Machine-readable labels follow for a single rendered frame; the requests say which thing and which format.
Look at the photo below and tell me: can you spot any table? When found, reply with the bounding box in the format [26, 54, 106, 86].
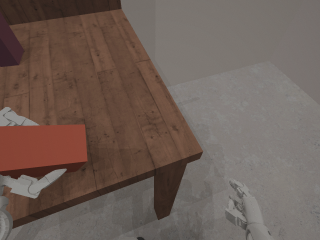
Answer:
[0, 0, 203, 229]

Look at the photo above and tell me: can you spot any sponge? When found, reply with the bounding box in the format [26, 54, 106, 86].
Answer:
[0, 124, 88, 180]

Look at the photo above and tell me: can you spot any left robot hand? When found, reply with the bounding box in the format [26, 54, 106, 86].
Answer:
[0, 107, 67, 199]

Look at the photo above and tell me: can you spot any left robot forearm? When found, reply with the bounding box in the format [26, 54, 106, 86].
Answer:
[0, 196, 13, 240]

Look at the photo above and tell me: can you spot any right robot hand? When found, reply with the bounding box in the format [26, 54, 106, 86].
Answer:
[225, 178, 265, 230]

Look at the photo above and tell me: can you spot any right robot forearm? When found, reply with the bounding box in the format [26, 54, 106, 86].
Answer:
[245, 223, 275, 240]

